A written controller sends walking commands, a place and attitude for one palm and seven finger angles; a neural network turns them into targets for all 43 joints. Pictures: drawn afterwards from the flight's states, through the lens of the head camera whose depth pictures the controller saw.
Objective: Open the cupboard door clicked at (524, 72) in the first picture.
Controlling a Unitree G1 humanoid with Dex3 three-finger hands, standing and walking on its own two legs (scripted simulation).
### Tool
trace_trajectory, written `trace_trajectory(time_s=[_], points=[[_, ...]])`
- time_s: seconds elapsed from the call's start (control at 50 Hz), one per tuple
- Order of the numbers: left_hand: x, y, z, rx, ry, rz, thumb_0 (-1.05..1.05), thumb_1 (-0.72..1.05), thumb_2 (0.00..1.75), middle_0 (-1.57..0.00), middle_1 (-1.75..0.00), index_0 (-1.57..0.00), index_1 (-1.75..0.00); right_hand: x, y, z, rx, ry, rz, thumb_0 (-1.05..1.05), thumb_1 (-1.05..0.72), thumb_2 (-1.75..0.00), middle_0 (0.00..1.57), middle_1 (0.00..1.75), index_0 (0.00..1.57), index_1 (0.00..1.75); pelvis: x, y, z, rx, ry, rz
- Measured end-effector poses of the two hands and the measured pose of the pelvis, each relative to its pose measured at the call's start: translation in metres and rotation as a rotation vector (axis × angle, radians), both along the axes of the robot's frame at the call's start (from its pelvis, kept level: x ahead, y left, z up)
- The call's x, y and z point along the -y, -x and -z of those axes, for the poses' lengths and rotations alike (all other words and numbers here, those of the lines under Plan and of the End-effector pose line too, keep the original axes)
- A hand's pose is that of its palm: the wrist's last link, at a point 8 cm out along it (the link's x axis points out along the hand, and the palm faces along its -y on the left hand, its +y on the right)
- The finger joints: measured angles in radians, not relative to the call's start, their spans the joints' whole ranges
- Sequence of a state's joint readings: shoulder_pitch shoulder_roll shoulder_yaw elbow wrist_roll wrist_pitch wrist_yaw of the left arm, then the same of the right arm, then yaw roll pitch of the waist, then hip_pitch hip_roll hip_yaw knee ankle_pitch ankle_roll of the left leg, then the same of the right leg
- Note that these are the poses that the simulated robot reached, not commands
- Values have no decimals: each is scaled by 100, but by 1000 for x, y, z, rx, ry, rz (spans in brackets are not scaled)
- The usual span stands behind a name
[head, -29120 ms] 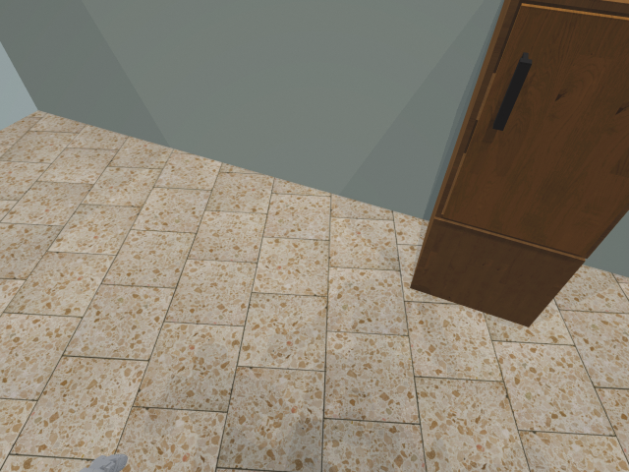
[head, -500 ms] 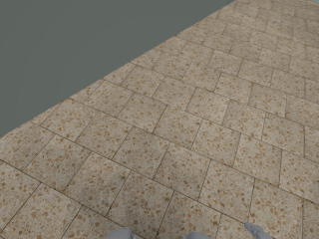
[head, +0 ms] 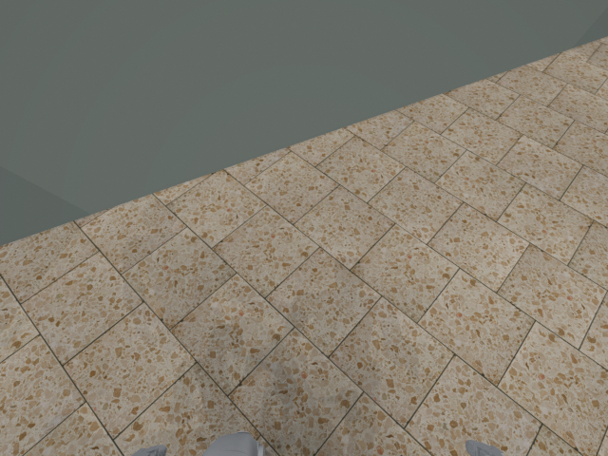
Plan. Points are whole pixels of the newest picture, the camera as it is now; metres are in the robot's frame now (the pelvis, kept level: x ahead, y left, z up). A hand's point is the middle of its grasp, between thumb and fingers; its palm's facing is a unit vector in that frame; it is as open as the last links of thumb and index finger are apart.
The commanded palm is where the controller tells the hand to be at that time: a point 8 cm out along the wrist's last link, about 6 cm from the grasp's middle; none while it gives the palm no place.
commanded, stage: turn to face it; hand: left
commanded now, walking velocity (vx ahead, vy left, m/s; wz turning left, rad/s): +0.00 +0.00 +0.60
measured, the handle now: out of the picture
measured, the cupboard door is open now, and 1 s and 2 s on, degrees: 45 45 45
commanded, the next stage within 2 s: take the last steps up to it in 1.98 s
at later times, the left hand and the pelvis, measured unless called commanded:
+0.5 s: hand out of the picture +0.08 +0.19 -0.15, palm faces +0.27 -0.92 -0.29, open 7.4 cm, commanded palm none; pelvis +0.02 -0.04 +0.00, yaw +17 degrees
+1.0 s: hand out of the picture +0.00 +0.22 -0.16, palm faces +0.56 -0.79 -0.25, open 7.4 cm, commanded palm none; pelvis +0.04 -0.02 +0.00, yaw +34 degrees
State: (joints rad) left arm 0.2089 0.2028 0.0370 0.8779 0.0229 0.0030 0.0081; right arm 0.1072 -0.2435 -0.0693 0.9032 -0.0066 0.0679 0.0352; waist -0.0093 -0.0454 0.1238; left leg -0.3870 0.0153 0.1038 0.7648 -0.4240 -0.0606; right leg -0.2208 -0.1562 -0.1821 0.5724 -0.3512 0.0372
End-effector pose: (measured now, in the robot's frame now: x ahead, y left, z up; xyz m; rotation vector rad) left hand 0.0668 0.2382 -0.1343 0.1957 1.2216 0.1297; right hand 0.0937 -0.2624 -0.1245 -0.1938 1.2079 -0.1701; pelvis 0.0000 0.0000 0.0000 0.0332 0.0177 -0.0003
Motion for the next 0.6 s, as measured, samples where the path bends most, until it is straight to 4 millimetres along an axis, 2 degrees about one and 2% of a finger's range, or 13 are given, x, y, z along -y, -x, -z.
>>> trace_trajectory(time_s=[0.06,0.1,0.16,0.26,0.36,0.42,0.52,0.6], points=[[-13,16,19,-27,24,-60,1,90,90,-21,-30,-21,-30,-11,-27,2,49,28,-68,1,-91,-90,19,30,19,30,-9,-4,13,-2,18,-46],[-21,22,24,-55,17,-93,1,90,90,-21,-30,-21,-30,-17,-37,1,64,38,-103,0,-91,-90,19,30,19,30,-10,-4,15,0,18,-65],[-29,23,20,-60,1,-131,1,91,90,-20,-30,-21,-30,-23,-42,-4,59,47,-136,0,-91,-90,20,30,20,30,-8,-5,9,-4,31,-97],[-32,11,1,0,-23,-172,1,91,90,-20,-30,-20,-30,-23,-40,-4,12,35,-172,0,-91,-90,20,30,20,30,0,-8,0,-9,45,-149],[-22,-2,-13,67,-60,-199,1,91,90,-20,-30,-20,-29,-10,-40,7,-32,4,-192,0,-91,-90,20,30,20,30,18,-14,0,-9,46,-206],[-12,-3,-15,112,-96,-217,1,91,90,-20,-30,-20,-30,3,-48,21,-46,-17,-202,0,-91,-90,20,30,20,30,33,-20,9,-14,23,-237],[9,18,-21,78,-83,-277,1,91,90,-20,-30,-20,-30,10,-70,16,-63,-18,-252,1,-91,-90,20,30,20,30,40,-25,0,3,15,-311],[23,38,-16,42,-39,-337,1,91,90,-20,-30,-20,-30,1,-94,4,-53,-10,-309,1,-91,-90,19,30,19,30,40,-31,-5,3,-2,-361]])
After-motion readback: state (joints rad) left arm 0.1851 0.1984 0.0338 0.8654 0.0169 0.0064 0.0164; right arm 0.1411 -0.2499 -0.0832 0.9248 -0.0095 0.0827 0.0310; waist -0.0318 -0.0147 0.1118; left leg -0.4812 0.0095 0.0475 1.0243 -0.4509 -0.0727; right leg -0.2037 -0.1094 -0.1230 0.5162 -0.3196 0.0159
